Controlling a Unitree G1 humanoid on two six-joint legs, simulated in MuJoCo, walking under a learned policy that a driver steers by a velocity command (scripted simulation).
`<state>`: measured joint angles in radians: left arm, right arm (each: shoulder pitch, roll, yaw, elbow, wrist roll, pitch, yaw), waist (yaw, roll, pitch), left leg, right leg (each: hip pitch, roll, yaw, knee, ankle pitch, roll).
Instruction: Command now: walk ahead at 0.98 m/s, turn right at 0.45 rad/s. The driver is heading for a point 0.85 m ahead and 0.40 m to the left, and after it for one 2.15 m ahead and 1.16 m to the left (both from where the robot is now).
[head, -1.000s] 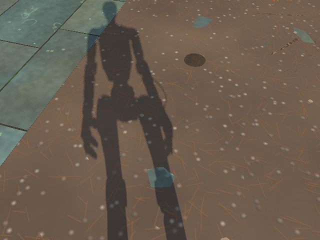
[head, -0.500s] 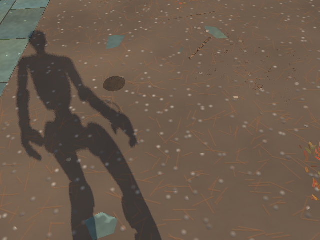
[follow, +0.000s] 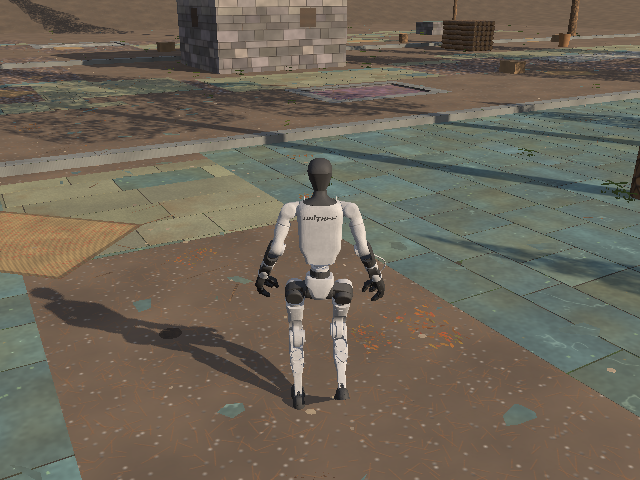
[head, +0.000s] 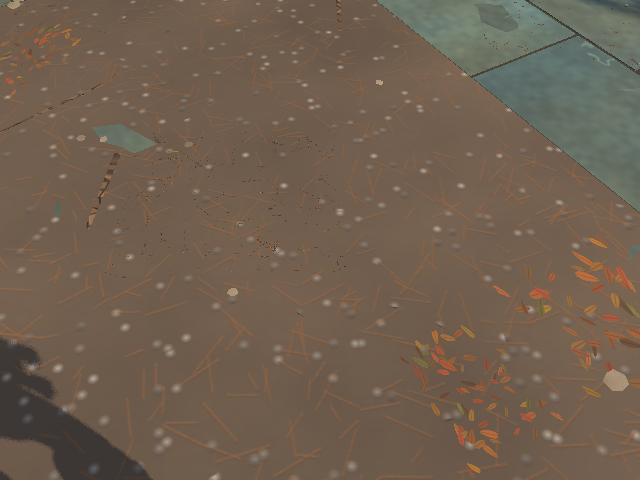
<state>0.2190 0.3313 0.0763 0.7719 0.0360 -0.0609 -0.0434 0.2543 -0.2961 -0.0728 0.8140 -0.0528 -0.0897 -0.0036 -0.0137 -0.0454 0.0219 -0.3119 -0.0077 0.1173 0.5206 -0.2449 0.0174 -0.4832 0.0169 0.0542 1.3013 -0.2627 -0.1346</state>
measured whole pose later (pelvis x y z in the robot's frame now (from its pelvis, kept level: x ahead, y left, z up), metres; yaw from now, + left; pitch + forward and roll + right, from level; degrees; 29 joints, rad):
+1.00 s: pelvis +0.86 +0.16 +0.00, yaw +41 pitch +1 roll +0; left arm 0.01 0.24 -0.02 0.58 0.05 -0.06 -0.02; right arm 0.47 -0.30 -0.07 0.83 0.00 -0.05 0.01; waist -0.09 0.00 0.04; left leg -0.05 -0.22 -0.13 0.36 -0.29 0.18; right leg -0.74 -0.15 0.10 0.88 -0.11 0.06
